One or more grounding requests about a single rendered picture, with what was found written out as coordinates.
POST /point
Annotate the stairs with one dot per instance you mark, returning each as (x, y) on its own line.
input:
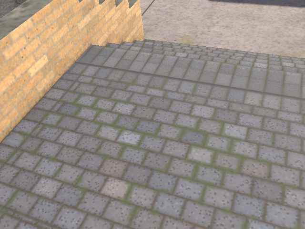
(253, 59)

